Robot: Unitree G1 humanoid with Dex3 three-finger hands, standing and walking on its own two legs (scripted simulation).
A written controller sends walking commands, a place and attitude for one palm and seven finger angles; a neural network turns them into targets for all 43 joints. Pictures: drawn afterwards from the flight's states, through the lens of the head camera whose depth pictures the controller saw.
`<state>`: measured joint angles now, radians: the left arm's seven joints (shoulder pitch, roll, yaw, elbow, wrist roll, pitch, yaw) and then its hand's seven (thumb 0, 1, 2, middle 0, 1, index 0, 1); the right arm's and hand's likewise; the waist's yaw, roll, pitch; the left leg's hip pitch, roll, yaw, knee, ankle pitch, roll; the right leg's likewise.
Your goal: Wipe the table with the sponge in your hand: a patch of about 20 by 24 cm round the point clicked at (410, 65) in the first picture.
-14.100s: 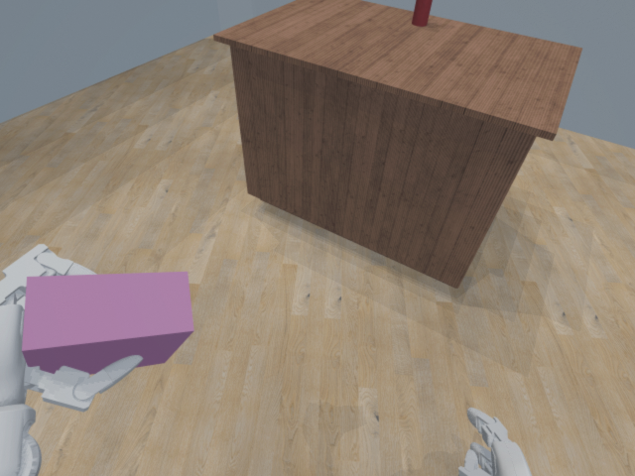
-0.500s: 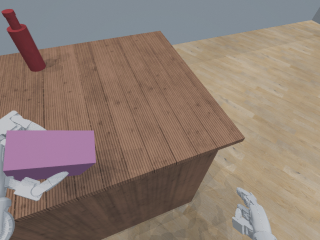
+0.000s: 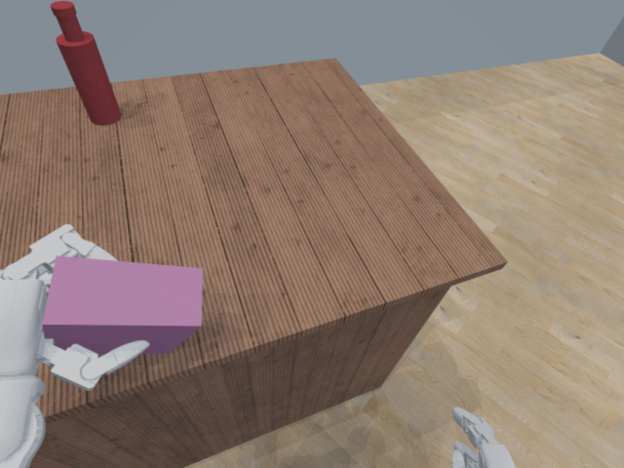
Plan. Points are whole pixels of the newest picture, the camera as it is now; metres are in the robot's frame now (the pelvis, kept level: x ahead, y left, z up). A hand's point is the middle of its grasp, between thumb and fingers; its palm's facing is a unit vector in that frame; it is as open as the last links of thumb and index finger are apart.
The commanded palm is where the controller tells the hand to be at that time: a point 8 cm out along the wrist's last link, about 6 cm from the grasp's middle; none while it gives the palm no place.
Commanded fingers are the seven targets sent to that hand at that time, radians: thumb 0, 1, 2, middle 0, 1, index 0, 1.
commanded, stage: come to a stop and stand still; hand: left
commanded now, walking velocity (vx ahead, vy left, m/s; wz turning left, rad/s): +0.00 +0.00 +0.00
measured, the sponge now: (144, 313) +0.24 +0.21 +0.11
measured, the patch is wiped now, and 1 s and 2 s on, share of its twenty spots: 0.00 0.00 0.00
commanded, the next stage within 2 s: look again from close up in 0.44 s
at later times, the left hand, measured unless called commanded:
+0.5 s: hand (55, 282) +0.23 +0.27 +0.16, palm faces +0.38 -0.83 -0.41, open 10.0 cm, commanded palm +0.17 +0.30 +0.18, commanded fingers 0.00 0.10 1.30 -1.20 -1.60 -1.20 -1.60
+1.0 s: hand (106, 283) +0.23 +0.22 +0.17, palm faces +0.35 -0.85 -0.39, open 10.0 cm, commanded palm +0.17 +0.26 +0.18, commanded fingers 0.00 0.10 1.30 -1.20 -1.60 -1.20 -1.60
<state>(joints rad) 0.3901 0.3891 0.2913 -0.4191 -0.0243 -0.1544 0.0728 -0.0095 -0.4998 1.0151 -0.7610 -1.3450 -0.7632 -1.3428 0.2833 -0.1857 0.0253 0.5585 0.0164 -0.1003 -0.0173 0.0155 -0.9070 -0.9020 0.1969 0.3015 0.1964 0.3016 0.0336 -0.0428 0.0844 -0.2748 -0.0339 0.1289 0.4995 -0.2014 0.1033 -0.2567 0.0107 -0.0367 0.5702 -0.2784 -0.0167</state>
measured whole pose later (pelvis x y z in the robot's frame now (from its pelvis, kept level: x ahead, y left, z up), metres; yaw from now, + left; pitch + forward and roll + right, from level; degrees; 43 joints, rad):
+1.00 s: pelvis +0.01 -0.02 +0.01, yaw +0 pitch -1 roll -1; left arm 0.42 0.39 0.33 -0.44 -0.05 -0.19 0.09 0.00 -0.50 1.02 -0.76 -1.34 -0.76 -1.34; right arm 0.22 -0.21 0.03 0.57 0.01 -0.11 -0.03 0.02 -0.91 -0.90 0.20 0.30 0.20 0.30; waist 0.02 -0.01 0.02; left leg -0.24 -0.01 0.10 0.42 -0.17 0.07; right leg -0.14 0.04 -0.05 0.38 -0.23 -0.04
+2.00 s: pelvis -0.01 -0.08 +0.00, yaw +0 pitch -2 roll +0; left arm 0.23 0.47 0.46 -0.30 -0.06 -0.18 0.08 0.00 -0.50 1.02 -0.76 -1.34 -0.77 -1.33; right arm 0.18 -0.23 -0.01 0.56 0.03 -0.09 -0.02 0.01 -0.91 -0.90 0.20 0.30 0.20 0.30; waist 0.04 0.02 0.09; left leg -0.28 0.05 0.09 0.47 -0.15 -0.01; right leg -0.20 0.10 -0.07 0.48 -0.25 -0.04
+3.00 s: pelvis +0.01 +0.01 +0.01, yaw +0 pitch -1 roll -2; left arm 0.44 0.39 0.36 -0.47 -0.04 -0.19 0.10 0.00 -0.50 1.02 -0.76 -1.33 -0.77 -1.33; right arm 0.18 -0.20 0.01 0.57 0.01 -0.09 -0.02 0.01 -0.91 -0.90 0.20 0.30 0.20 0.30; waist 0.03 -0.01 0.07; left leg -0.23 -0.09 0.03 0.41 -0.17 0.09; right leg -0.15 0.01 -0.02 0.38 -0.22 0.01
